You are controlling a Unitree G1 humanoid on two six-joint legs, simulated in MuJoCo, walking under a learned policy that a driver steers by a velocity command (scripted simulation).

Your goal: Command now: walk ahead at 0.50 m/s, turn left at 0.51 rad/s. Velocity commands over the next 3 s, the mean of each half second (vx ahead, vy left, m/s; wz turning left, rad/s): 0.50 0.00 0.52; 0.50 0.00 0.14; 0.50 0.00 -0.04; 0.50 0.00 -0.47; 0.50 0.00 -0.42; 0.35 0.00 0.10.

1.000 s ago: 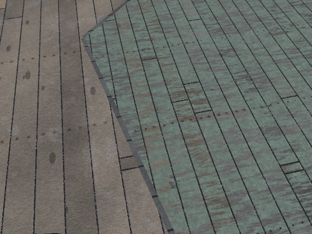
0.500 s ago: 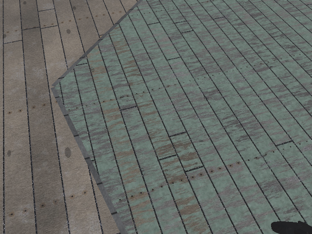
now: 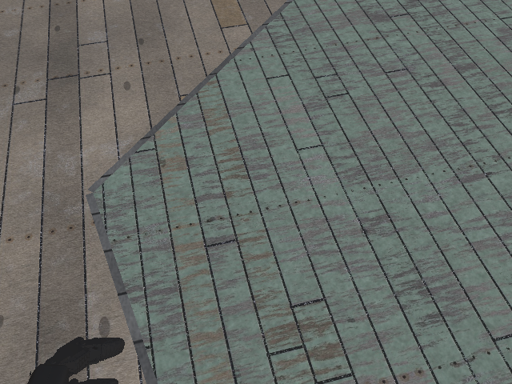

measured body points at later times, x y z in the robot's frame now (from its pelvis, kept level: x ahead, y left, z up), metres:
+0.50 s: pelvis +0.25 +0.07 -0.01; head +0.29 +0.10 +0.44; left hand +0.20 +0.36 -0.14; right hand +0.54 -0.10 -0.08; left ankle +0.32 +0.18 -0.73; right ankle +0.12 -0.12 -0.67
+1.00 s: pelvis +0.54 +0.12 -0.01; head +0.57 +0.12 +0.44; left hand +0.65 +0.42 -0.09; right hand +0.64 -0.15 -0.13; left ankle +0.33 +0.18 -0.71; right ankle +0.68 +0.06 -0.73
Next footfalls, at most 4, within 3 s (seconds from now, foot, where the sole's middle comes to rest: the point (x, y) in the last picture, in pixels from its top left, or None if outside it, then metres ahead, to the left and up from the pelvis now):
0.44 left None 0.36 0.20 -0.76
0.96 right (226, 299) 0.72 0.07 -0.76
1.50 left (116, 247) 0.92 0.40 -0.76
2.02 right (188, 167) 1.23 0.18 -0.76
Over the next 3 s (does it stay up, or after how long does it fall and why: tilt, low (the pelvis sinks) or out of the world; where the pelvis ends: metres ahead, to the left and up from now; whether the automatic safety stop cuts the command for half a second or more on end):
stays up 1.59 0.24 0.01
